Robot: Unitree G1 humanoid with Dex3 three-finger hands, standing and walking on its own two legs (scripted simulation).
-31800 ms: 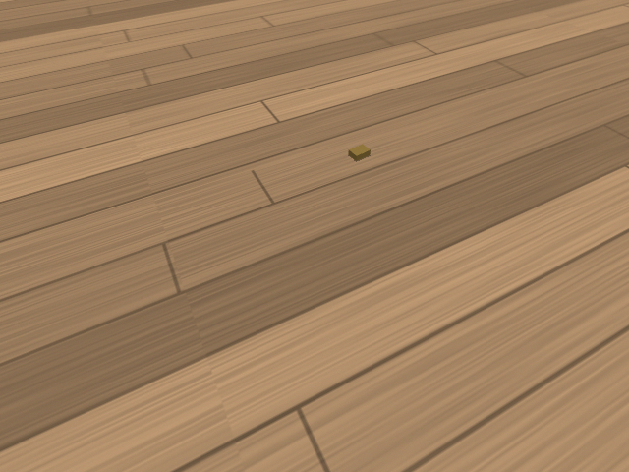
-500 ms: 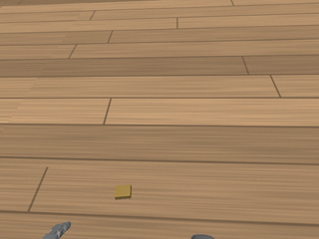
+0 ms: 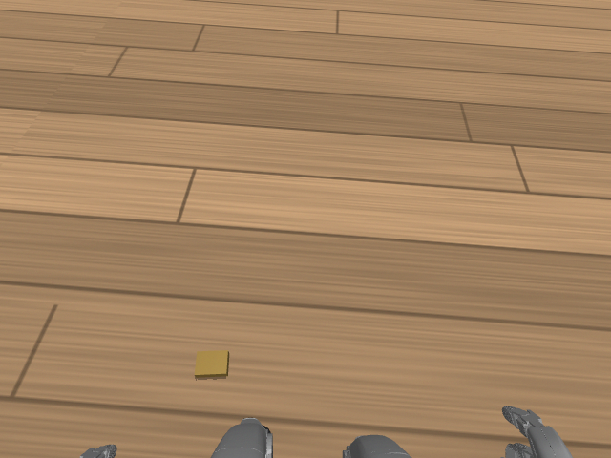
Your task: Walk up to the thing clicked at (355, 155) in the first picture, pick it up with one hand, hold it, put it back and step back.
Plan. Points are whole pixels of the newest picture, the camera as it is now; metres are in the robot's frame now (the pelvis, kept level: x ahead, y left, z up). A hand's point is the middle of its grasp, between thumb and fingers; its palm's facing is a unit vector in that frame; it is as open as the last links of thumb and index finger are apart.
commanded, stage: walk up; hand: left
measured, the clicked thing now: (212, 363) +0.41 +0.28 -0.74
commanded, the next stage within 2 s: none
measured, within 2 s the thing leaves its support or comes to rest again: neither
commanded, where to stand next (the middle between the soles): +0.05 +0.03 m, yaw +3 degrees
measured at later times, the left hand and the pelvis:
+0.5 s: hand out of the picture -0.01 +0.28 -0.13, palm faces +0.06 -0.90 -0.43, open 7.4 cm; pelvis -0.05 -0.01 +0.01, yaw +3 degrees
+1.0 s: hand out of the picture +0.03 +0.26 -0.13, palm faces +0.06 -0.94 -0.34, open 7.4 cm; pelvis -0.04 +0.00 +0.02, yaw +4 degrees
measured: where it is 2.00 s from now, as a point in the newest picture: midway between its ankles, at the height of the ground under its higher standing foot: outside the picture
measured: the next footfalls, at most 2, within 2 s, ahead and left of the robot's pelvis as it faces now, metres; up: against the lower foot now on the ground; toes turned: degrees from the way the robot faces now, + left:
right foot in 0.08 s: +0.01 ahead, -0.13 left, +0.00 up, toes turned -1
left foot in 0.38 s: +0.01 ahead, +0.13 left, +0.00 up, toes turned -1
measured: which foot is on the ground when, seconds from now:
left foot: down 0.00-0.12, up 0.14-0.36, down 0.38-1.00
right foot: up 0.00-0.06, down 0.08-1.00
